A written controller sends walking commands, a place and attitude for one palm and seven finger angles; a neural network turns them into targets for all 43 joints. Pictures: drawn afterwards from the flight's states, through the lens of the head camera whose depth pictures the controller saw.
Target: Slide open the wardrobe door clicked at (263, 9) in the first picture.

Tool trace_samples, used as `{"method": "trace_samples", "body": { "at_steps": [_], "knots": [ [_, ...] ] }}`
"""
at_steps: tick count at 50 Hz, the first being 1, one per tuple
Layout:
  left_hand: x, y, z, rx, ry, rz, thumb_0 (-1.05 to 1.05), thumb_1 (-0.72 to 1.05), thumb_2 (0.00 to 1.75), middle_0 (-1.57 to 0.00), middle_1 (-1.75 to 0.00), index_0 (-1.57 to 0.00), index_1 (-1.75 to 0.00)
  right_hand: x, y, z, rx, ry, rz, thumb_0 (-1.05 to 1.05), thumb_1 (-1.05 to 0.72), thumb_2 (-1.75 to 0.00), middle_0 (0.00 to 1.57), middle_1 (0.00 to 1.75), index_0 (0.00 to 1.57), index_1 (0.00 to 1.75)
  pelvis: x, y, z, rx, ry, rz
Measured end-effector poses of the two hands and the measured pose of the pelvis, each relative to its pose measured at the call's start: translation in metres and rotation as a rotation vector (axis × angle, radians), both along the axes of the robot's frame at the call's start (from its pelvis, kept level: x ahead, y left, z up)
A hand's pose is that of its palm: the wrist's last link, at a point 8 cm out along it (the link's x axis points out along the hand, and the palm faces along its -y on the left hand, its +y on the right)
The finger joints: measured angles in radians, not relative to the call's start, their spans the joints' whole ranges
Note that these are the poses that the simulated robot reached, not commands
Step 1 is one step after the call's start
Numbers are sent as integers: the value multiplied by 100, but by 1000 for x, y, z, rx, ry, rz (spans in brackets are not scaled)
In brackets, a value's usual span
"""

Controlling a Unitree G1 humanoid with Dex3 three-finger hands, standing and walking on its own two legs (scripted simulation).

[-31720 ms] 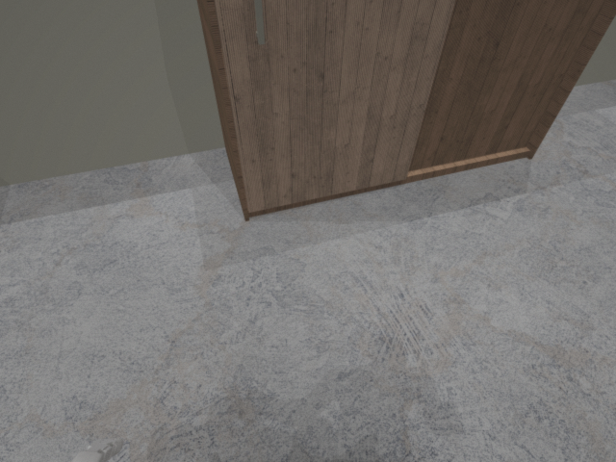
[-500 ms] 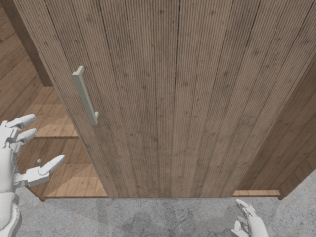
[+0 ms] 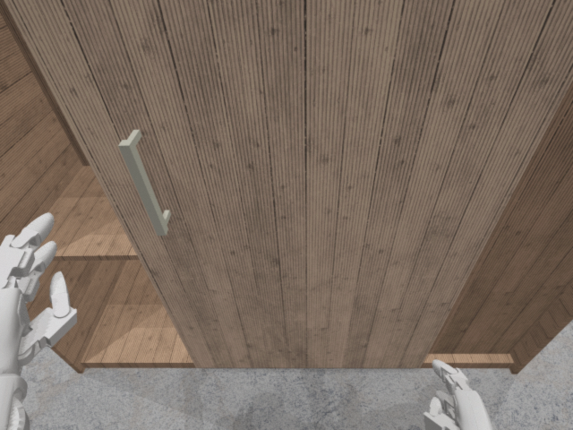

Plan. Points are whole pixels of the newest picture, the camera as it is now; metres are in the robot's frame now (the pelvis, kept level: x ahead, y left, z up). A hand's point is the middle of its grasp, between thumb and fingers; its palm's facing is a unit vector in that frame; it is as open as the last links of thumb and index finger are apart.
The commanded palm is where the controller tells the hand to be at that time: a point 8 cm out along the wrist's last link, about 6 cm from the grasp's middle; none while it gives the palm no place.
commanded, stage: draw the hand back to the body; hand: left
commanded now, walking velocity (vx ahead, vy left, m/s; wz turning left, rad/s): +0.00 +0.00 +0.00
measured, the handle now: (149, 186) +0.46 +0.31 +0.10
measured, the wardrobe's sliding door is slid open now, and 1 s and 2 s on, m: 0.42 0.42 0.42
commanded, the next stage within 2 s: step back with the hand held close in 0.10 s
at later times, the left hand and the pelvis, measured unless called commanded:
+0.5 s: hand (68, 308) +0.18 +0.27 +0.16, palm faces +0.34 -0.82 -0.46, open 7.4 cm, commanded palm +0.13 +0.31 +0.17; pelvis -0.02 +0.02 +0.00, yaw -2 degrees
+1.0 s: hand out of the picture +0.04 +0.37 +0.16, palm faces +0.48 -0.77 -0.42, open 7.4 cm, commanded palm -0.01 +0.41 +0.17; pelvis -0.13 +0.10 -0.02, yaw +3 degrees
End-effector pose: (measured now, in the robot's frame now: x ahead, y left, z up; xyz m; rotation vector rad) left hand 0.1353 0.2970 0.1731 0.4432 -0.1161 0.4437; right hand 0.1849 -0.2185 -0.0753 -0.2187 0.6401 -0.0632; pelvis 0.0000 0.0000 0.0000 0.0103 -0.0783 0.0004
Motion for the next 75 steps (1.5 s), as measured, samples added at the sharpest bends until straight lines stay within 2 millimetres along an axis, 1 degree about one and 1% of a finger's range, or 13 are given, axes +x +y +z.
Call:
{"method": "trace_samples", "body": {
  "at_steps": [11, 18, 25, 30, 37, 45, 52, 57, 62, 65, 69, 72, 75],
  "knots": [
    [0, -7, 0, 3, 5, -12, 1, 89, 90, -21, -30, -21, -30, -2, -6, -2, -2, 18, -8, 2, -90, -90, 21, 30, 21, 30, 0, -5, 0, 1, -1, -1],
    [11, 5, 6, 67, -32, -28, 1, 89, 90, -21, -30, -21, -30, -8, -11, -2, -30, 66, -38, 2, -90, -90, 21, 30, 21, 30, -7, 0, -2, -20, 37, -6],
    [10, 10, 3, 91, -17, -135, 1, 89, 90, -21, -30, -21, -30, -31, -9, 10, -51, 52, -124, 2, -90, -90, 21, 30, 21, 30, -23, 20, -4, -24, 59, -37],
    [-7, 30, 5, 117, -29, -167, 1, 89, 90, -21, -30, -21, -30, -58, 5, 14, -75, 53, -151, 2, -90, -90, 21, 30, 20, 30, -41, 38, -6, -41, 59, -42],
    [-43, 69, 3, 141, -70, -107, 1, 89, 90, -21, -30, -21, -30, -96, 37, 7, -97, 72, -116, 2, -90, -90, 21, 30, 21, 30, -71, 62, -9, -67, 63, 4],
    [-111, 93, 5, 145, -90, -42, 1, 89, 90, -21, -30, -21, -30, -124, 80, -6, -77, 97, -10, 2, -90, -90, 21, 30, 21, 30, -111, 82, -11, -89, 66, 52],
    [-149, 122, -1, 106, -205, -26, 1, 89, 90, -21, -30, -21, -30, -146, 109, -1, -110, 39, 16, 2, -90, -90, 21, 30, 21, 31, -144, 107, -19, -117, 20, 44],
    [-168, 146, 2, 89, -261, -55, 1, 89, 90, -21, -30, -21, -30, -173, 130, 12, -123, -19, 14, 2, -90, -90, 21, 30, 21, 30, -185, 126, -20, -153, 8, 62],
    [-234, 162, 8, 207, -340, -112, 1, 89, 90, -21, -30, -21, -30, -206, 154, 10, -101, -90, 48, 2, -90, -90, 21, 30, 21, 30, -229, 146, -41, -117, 9, 56],
    [-267, 183, -2, 169, -402, -117, 1, 89, 90, -21, -30, -21, -30, -238, 170, 4, -139, -35, 43, 1, -90, -90, 21, 30, 21, 30, -250, 167, -47, -120, -31, 30],
    [-283, 228, -13, 70, -493, -46, 1, 88, 90, -21, -30, -21, -30, -287, 199, -3, -178, -14, 35, 2, -90, -90, 21, 30, 21, 30, -288, 200, -52, -138, -50, 37],
    [-293, 252, -6, 16, -450, -33, 1, 88, 90, -21, -30, -21, -30, -334, 226, -1, -118, 31, 19, 2, -90, -90, 21, 30, 21, 30, -321, 218, -36, -142, -65, 43],
    [-325, 260, 9, 11, -362, -83, 1, 89, 90, -20, -30, -20, -30, -377, 253, 10, -54, 68, -1, 2, -90, -90, 21, 30, 21, 30, -346, 241, -16, -147, -44, 76]
  ]
}}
